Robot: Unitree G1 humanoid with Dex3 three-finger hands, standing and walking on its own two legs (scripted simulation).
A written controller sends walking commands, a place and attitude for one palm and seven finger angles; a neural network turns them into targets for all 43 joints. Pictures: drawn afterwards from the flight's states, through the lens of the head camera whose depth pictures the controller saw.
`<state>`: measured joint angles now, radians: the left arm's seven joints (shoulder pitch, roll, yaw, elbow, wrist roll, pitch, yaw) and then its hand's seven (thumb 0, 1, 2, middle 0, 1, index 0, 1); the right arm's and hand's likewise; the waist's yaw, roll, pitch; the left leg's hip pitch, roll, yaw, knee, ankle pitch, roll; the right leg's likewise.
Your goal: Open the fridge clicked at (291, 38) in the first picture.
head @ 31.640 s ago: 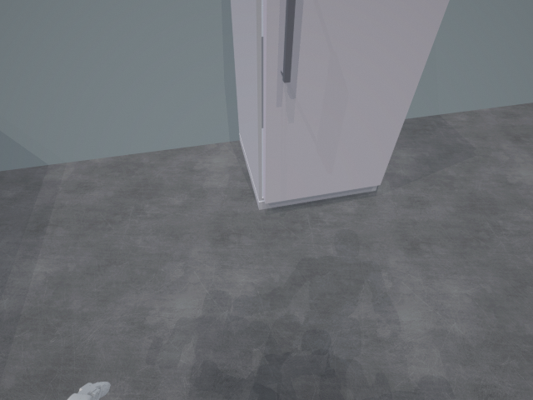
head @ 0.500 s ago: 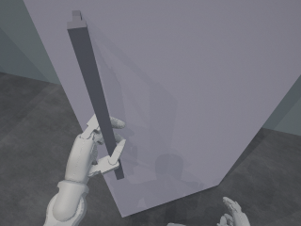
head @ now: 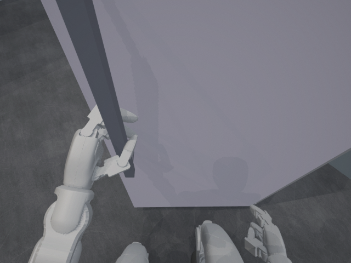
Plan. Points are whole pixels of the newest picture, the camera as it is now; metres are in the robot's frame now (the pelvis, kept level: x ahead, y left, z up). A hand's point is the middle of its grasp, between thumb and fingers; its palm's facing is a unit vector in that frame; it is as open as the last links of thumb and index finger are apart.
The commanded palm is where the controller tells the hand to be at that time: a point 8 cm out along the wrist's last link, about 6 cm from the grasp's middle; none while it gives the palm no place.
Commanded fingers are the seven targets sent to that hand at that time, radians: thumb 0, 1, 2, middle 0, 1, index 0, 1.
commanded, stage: walk backward, drawing the door open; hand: left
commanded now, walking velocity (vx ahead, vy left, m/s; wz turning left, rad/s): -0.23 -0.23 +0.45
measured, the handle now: (117, 115) +0.33 +0.12 +0.17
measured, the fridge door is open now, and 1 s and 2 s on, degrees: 46 76 72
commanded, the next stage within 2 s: stop walking and hold the door back in 0.70 s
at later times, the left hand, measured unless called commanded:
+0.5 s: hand (149, 241) +0.15 +0.06 +0.13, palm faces +0.46 -0.86 -0.20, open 6.2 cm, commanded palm +0.10 +0.09 +0.14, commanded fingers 0.00 0.90 0.90 -0.45 -1.40 -0.45 -1.40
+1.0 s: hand out of the picture +0.05 -0.01 +0.14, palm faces +0.79 -0.55 -0.28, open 6.2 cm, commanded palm +0.01 +0.03 +0.13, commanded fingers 0.00 0.90 0.90 -0.45 -1.40 -0.45 -1.40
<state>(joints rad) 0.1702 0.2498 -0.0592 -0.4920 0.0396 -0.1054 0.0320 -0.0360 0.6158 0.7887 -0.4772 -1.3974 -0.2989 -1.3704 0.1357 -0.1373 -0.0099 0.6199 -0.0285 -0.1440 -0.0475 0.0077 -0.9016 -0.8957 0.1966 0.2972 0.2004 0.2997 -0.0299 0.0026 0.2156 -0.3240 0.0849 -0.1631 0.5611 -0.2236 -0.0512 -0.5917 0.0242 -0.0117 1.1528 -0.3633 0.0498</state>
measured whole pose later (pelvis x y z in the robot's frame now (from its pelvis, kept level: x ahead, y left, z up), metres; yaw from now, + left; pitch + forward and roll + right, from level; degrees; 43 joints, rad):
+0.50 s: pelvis -0.04 -0.19 -0.01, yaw +21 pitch -2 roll +0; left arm 0.23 0.28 0.12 -0.49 -0.03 -0.14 0.08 -0.02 0.65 0.82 -0.45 -1.40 -0.32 -1.39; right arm 0.15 -0.17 -0.03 0.60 -0.03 -0.11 -0.10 0.01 -0.90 -0.90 0.19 0.30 0.20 0.30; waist -0.02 -0.06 0.17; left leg -0.28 0.02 0.08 0.65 -0.33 0.03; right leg -0.47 -0.03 -0.09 0.98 -0.50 0.02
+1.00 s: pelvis -0.05 -0.36 +0.00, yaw +38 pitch -2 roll +1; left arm 0.05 0.33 0.17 -0.10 -0.04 -0.18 0.09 -0.09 0.54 0.80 -0.46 -1.40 -0.41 -1.39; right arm 0.16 -0.27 -0.03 0.67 0.00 -0.07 -0.12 0.01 -0.90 -0.90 0.20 0.30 0.20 0.30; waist 0.03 -0.01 0.08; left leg -0.38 -0.02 0.06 0.91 -0.45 -0.03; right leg -0.27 -0.12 -0.13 0.55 -0.23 0.02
